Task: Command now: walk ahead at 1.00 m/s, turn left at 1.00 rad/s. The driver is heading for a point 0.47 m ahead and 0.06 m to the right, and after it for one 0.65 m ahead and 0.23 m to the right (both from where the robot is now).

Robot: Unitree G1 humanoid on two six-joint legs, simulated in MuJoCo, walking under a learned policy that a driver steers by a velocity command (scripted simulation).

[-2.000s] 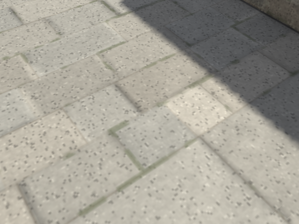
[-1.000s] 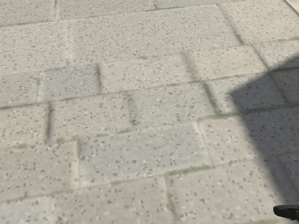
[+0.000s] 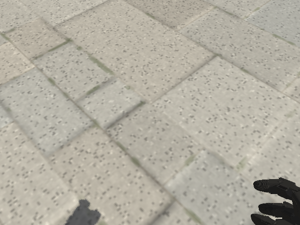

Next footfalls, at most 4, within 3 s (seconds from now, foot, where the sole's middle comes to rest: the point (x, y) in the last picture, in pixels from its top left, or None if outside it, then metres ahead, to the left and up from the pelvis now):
0.02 left None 0.19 0.02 -0.74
0.42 right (181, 179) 0.66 -0.06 -0.74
0.84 left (135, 174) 0.67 0.15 -0.74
1.24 right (183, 200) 0.56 -0.08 -0.74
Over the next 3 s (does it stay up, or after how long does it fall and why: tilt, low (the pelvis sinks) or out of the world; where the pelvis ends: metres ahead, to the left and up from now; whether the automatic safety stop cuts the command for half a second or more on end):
stays up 0.59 -0.10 0.04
